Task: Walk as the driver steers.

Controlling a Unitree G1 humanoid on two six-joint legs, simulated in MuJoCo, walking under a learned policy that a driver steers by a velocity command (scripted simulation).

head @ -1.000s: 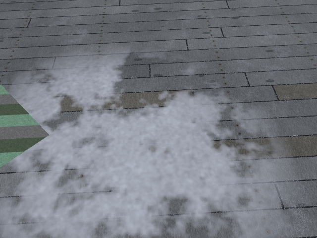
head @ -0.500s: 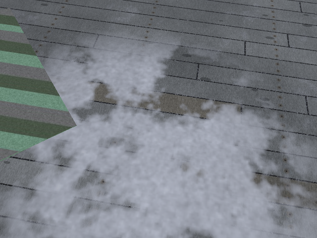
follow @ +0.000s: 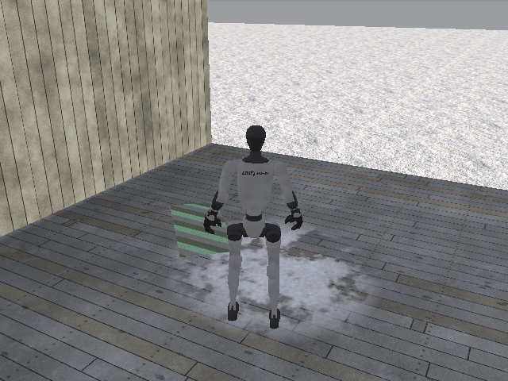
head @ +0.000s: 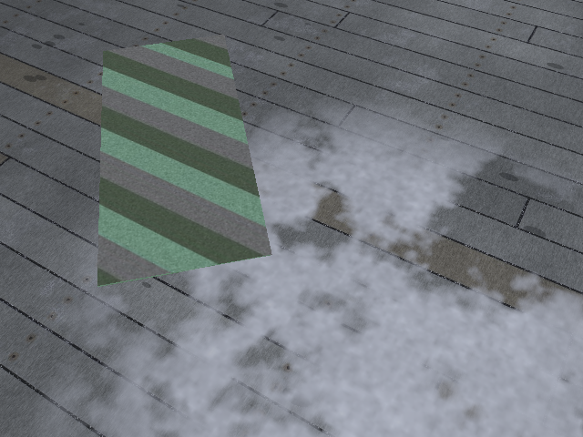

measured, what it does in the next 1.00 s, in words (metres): steps on the spot, turning right: left foot, then right foot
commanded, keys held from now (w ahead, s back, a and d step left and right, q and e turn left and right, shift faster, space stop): e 0.86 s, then no key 0.14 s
